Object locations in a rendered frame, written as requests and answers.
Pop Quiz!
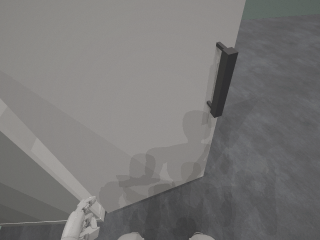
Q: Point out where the robot left hand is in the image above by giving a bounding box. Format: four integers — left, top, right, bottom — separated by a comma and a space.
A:
61, 196, 100, 240

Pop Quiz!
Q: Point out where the handle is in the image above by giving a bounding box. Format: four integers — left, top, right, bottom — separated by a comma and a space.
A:
206, 41, 239, 118

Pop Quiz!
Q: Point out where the fridge door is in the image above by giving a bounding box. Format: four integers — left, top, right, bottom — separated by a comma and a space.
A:
0, 0, 246, 213

